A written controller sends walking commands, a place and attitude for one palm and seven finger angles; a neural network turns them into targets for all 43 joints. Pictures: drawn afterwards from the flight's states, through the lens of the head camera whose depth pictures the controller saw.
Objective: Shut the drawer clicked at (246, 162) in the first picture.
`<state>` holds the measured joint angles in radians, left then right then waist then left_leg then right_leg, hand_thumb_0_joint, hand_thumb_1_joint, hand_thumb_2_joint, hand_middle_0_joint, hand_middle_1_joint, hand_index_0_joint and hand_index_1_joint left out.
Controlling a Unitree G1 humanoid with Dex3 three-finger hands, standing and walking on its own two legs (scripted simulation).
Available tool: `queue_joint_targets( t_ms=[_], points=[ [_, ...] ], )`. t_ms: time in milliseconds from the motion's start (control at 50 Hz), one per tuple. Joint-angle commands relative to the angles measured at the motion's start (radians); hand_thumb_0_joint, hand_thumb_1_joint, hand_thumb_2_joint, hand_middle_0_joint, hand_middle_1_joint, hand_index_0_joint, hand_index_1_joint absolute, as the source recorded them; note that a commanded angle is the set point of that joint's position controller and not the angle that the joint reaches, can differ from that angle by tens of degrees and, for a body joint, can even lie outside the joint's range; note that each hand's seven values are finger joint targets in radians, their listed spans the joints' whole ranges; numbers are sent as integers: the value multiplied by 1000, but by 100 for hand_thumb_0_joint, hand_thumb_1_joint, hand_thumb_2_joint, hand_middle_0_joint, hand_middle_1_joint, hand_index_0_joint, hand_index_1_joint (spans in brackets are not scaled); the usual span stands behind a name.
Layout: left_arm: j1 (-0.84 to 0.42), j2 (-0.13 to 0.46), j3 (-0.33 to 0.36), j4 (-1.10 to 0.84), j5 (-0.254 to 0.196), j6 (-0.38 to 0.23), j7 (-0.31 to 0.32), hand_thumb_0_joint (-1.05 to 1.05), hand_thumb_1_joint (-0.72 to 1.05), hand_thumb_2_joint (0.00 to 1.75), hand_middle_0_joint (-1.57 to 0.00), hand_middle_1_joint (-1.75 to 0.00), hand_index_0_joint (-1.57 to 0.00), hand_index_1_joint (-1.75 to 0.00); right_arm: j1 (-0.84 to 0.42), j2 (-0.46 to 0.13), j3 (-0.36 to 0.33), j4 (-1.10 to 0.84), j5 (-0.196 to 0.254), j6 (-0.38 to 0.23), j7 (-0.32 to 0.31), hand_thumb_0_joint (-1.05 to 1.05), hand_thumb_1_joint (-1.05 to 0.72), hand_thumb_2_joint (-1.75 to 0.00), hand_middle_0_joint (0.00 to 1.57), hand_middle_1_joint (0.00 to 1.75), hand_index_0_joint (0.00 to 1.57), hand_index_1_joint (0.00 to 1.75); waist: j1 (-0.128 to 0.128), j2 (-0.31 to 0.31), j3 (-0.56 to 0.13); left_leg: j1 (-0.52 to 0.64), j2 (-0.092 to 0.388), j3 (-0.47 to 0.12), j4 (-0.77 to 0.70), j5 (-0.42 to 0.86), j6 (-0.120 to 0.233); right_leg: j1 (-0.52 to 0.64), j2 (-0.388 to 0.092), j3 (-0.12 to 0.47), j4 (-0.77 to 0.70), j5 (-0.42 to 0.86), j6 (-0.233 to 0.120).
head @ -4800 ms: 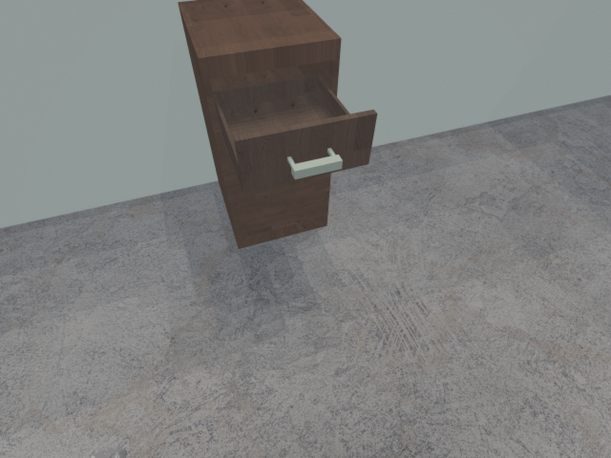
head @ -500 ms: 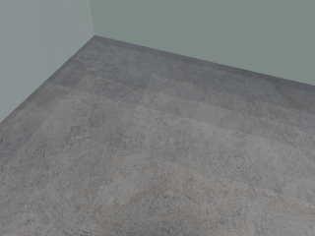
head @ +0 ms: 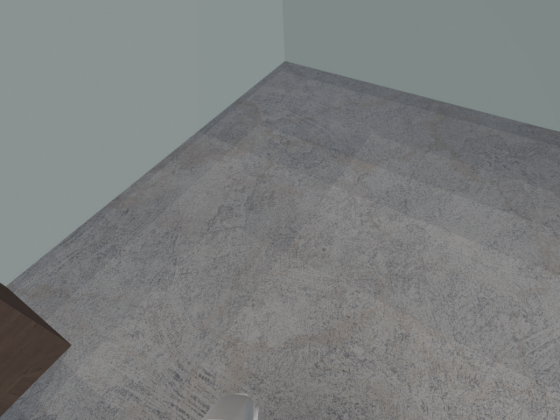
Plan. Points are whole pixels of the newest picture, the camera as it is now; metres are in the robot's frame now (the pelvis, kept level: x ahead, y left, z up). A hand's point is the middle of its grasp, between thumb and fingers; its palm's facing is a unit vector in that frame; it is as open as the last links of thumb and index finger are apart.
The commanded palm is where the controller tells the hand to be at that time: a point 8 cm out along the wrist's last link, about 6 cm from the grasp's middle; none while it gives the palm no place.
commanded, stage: turn to face it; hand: left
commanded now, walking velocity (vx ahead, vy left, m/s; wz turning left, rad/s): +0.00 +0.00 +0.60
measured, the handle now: out of the picture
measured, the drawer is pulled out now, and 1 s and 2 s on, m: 0.30 0.30 0.30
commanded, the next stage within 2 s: take the last steps up to it in 1.48 s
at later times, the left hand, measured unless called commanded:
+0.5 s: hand out of the picture -0.05 +0.29 -0.19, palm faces +0.38 -0.89 -0.26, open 7.4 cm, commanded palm none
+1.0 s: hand out of the picture +0.00 +0.23 -0.14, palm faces +0.56 -0.77 -0.30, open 7.4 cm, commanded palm none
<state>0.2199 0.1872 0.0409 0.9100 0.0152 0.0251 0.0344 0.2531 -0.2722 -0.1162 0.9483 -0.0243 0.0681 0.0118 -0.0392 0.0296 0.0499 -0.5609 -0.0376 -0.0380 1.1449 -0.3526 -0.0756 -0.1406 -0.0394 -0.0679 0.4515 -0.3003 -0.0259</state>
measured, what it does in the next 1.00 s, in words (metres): steps on the spot, turning left: left foot, then right foot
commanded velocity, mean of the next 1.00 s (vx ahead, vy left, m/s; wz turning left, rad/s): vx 0.00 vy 0.00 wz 0.60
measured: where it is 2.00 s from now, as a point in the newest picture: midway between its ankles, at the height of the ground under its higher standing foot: outside the picture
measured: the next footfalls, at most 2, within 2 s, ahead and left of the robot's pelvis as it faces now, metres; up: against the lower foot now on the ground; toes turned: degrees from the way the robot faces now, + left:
left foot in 0.30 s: +0.00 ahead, +0.16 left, +0.00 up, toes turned +17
right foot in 0.82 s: +0.09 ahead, -0.06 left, +0.00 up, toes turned +29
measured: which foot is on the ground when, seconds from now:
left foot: up 0.00-0.28, down 0.30-0.82, up 0.84-1.00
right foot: down 0.00-0.32, up 0.34-0.80, down 0.82-1.00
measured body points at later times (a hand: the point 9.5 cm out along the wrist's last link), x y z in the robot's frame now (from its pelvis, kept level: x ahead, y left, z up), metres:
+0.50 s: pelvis -0.01 +0.06 -0.01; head +0.02 +0.11 +0.44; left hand -0.07 +0.33 -0.17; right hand +0.20 -0.13 -0.12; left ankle -0.04 +0.15 -0.74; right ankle +0.02 -0.11 -0.65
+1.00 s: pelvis +0.01 +0.00 +0.00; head +0.05 -0.02 +0.44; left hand -0.03 +0.27 -0.11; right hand +0.18 -0.20 -0.17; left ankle -0.10 +0.12 -0.64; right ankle +0.06 -0.08 -0.74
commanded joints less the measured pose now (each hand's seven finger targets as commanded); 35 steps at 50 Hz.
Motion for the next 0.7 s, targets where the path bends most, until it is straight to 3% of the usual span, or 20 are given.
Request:
queue_joint_targets(
  t_ms=[0, 80, 180, 200, 240, 260, 280, 300, 320, 340, 360, 380, 420, 480, 540, 620, 680],
  points=[
    [74, 183, 42, -59, 1, -39, 7, 0, 90, 90, -20, -30, -20, -30, -87, -47, 5, -86, 6, -7, 7, 0, -90, -90, 20, 30, 20, 30, 52, -188, 21, -66, 55, 33, 30, -17, -19, 65, -266, 88, -81, 613, -65],
    [131, 198, 45, -44, 11, -33, 4, 0, 90, 90, -20, -30, -20, -30, -175, -47, 16, -108, 8, -5, 9, 0, -90, -90, 20, 30, 20, 30, 78, -226, 21, -35, 64, 61, -69, -68, -16, 92, -288, 70, -68, 624, -80],
    [148, 227, 59, -40, 17, -21, 2, 0, 90, 90, -20, -30, -20, -30, -239, -33, 36, -133, 16, -21, 13, 0, -90, -90, 20, 30, 20, 30, 104, -287, -27, 116, 47, 134, -350, -98, 13, 114, -303, 12, 2, 703, -74],
    [144, 238, 64, -39, 18, -19, 2, 0, 90, 90, -20, -30, -20, -30, -229, -33, 36, -133, 17, -25, 11, 0, -90, -90, 20, 30, 20, 30, 101, -297, -42, 157, 41, 147, -401, -89, 22, 109, -310, -2, 20, 709, -69],
    [118, 247, 70, -41, 10, -18, -1, 0, 90, 90, -20, -30, -20, -30, -147, -59, 30, -118, 15, -37, 7, 0, -90, -90, 20, 30, 20, 30, 54, -263, -104, 292, 20, 166, -605, 50, 38, 104, -289, -65, 137, 696, -23],
    [111, 241, 70, -43, 1, -17, -4, 0, 90, 90, -20, -30, -20, -30, -64, -99, 18, -96, 11, -46, 6, 0, -90, -90, 20, 30, 20, 30, 7, -184, -161, 464, 50, 136, -744, 238, 57, 27, -277, -101, 299, 605, 22],
    [106, 186, 61, -74, -8, -17, -11, 0, 90, 90, -20, -30, -20, -30, -3, -214, -10, -87, 6, -56, 1, 0, -90, -90, 20, 30, 20, 30, -26, 101, -217, 717, 289, -136, -761, 564, 143, -271, -161, -119, 533, 78, 93],
    [62, 142, 44, -112, -6, -10, -9, 0, 90, 90, -20, -30, -20, -30, 73, -289, -28, -72, 23, -56, -7, 0, -90, -90, 20, 30, 20, 30, -58, 271, -260, 763, 468, -361, -714, 1089, 268, -454, -78, -33, 695, -382, 135],
    [47, 176, 52, -116, 1, 5, -2, 0, 90, 90, -20, -30, -20, -30, 67, -262, -20, -59, 23, -46, -8, 0, -90, -90, 20, 30, 20, 30, -41, 141, -244, 701, 476, -241, -692, 1007, 306, -445, -113, 37, 747, -349, 119],
    [-2, 157, 51, -104, 4, 10, -3, 0, 90, 90, -20, -30, -20, -30, 27, -215, -12, -66, 15, -52, -21, 0, -90, -90, 20, 30, 20, 30, -39, 140, -166, 620, 402, -222, -721, 974, 281, -468, -112, 45, 761, -275, 127],
    [-3, 160, 58, -90, 2, 12, -6, 0, 90, 90, -20, -30, -20, -30, -39, -196, -4, -82, 12, -53, -29, 0, -90, -90, 20, 30, 20, 30, -7, 160, -126, 557, 346, -193, -726, 896, 258, -459, -109, 66, 773, -212, 134],
    [15, 170, 60, -74, 2, 11, -12, 0, 90, 90, -20, -30, -20, -30, -92, -171, 7, -97, 14, -57, -29, 0, -90, -90, 20, 30, 20, 30, 18, 146, -104, 503, 304, -145, -742, 814, 232, -433, -105, 71, 775, -150, 138],
    [44, 170, 63, -57, 3, 15, -18, 0, 90, 90, -20, -30, -20, -30, -129, -153, 13, -111, 14, -61, -25, 0, -90, -90, 20, 30, 20, 30, 44, 135, -61, 424, 247, -118, -776, 699, 205, -391, -84, 62, 750, -82, 141],
    [42, 173, 62, -56, 3, 18, -19, 0, 90, 90, -20, -30, -20, -30, -119, -154, 13, -110, 16, -62, -23, 0, -90, -90, 20, 30, 20, 30, 52, 121, -59, 399, 229, -153, -812, 560, 211, -377, -71, 67, 691, -35, 150],
    [-11, 167, 60, -80, 2, 18, -13, 0, 90, 90, -20, -30, -20, -30, -81, -153, 7, -106, 11, -59, -22, 0, -90, -90, 20, 30, 20, 30, 35, 105, -45, 408, 238, -231, -825, 477, 234, -392, -58, 78, 618, -50, 153],
    [-92, 156, 54, -120, -3, 10, -10, 0, 90, 90, -20, -30, -20, -30, -36, -157, -4, -97, 4, -54, -23, 0, -90, -90, 20, 30, 20, 30, 7, 119, -66, 442, 244, -315, -796, 490, 259, -377, -32, 87, 488, -110, 145],
    [-104, 145, 48, -136, -9, 1, -7, 0, 90, 90, -20, -30, -20, -30, -29, -155, -7, -96, 2, -51, -25, 0, -90, -90, 20, 30, 20, 30, 7, 130, -94, 432, 232, -366, -754, 581, 260, -294, 4, 87, 354, -133, 132]
  ],
)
